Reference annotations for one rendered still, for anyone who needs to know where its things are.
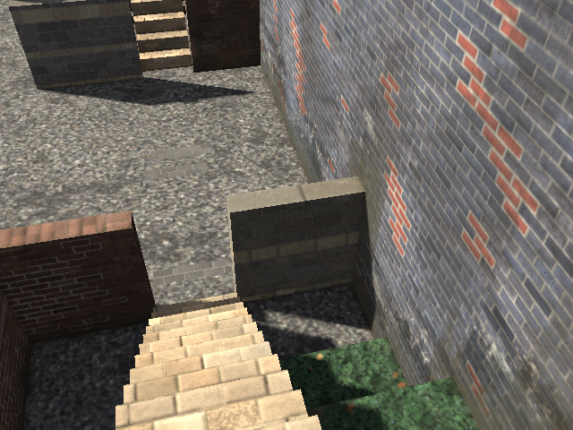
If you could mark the stairs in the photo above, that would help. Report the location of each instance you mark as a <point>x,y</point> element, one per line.
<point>161,34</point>
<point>203,365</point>

